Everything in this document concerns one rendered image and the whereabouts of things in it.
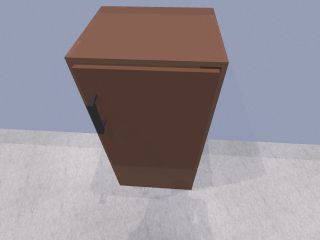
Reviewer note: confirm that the handle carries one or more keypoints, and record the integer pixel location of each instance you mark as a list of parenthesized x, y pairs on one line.
[(93, 111)]

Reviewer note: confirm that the cupboard door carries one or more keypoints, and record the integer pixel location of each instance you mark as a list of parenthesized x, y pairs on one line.
[(155, 116)]

